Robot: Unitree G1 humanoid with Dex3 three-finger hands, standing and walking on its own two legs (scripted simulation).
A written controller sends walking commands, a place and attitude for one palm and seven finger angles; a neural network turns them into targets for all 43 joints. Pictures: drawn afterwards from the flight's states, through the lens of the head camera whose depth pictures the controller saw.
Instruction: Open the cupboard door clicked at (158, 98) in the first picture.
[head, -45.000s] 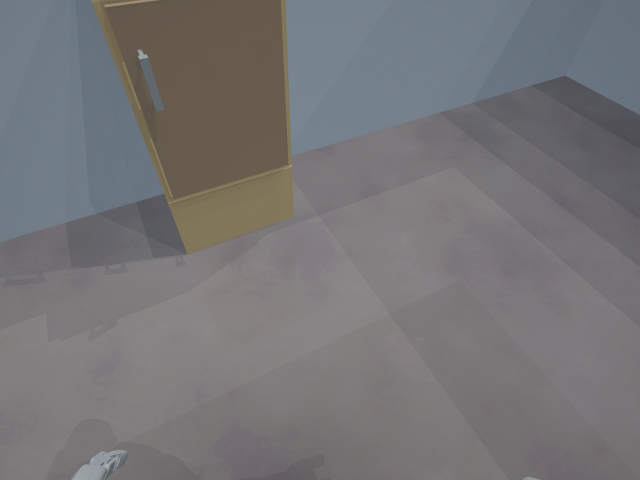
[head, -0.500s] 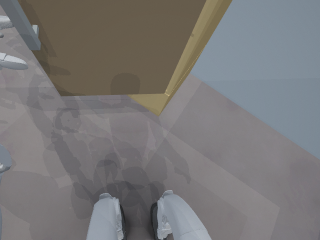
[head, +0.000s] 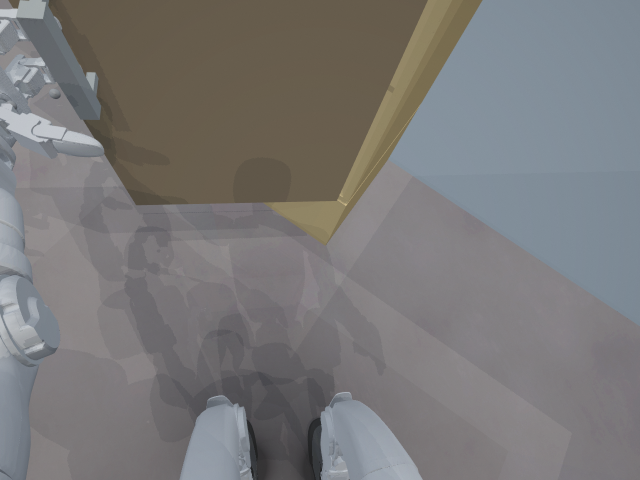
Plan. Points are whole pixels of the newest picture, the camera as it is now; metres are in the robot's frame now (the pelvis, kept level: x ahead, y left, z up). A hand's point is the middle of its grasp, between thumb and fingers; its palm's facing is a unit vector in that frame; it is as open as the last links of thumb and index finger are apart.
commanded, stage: slide the fingers in behind the handle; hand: left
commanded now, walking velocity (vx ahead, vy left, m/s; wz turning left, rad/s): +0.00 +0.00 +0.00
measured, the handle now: (68, 54) +0.59 +0.23 +0.06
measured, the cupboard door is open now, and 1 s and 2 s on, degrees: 40 40 47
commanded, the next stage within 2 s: close the thumb around the handle in 0.74 s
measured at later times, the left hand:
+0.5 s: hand (75, 96) +0.53 +0.22 +0.06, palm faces +0.02 -1.00 -0.01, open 14.0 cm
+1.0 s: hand (76, 98) +0.53 +0.21 +0.07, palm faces +0.02 -1.00 -0.02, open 13.4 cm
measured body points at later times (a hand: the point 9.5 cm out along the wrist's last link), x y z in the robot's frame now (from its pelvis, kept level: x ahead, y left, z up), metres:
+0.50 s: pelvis +0.00 +0.00 +0.00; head +0.16 +0.03 +0.42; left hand +0.53 +0.27 +0.07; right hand -0.02 -0.27 -0.10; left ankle +0.03 +0.08 -0.64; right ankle +0.00 -0.12 -0.64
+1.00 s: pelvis -0.01 -0.01 +0.00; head +0.16 +0.02 +0.42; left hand +0.52 +0.27 +0.07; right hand -0.02 -0.27 -0.10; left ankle +0.03 +0.08 -0.64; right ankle +0.00 -0.12 -0.64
